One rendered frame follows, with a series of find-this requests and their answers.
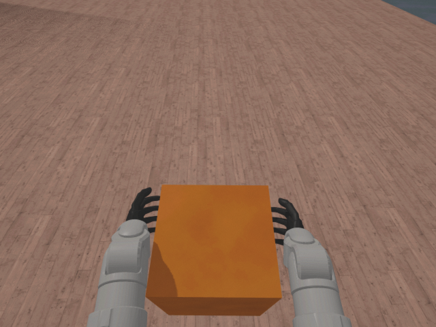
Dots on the robot left forearm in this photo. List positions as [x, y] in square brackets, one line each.
[123, 278]

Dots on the robot right forearm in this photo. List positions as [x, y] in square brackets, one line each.
[312, 281]

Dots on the carton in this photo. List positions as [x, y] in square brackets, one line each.
[214, 251]

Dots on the right robot hand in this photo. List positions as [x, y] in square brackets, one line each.
[292, 221]

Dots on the left robot hand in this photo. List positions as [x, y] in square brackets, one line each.
[138, 211]

